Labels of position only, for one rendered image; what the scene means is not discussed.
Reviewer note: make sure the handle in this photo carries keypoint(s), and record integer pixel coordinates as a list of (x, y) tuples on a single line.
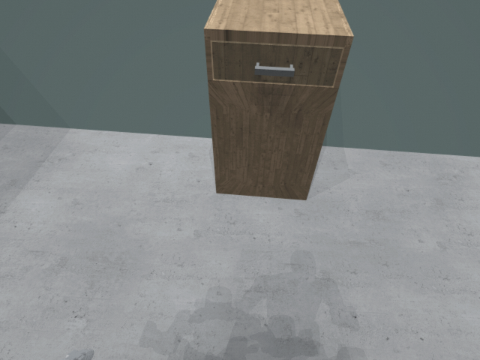
[(274, 71)]

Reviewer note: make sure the cabinet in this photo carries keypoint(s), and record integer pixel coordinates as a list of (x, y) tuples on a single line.
[(267, 136)]

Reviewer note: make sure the drawer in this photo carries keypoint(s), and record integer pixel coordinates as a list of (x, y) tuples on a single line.
[(314, 65)]

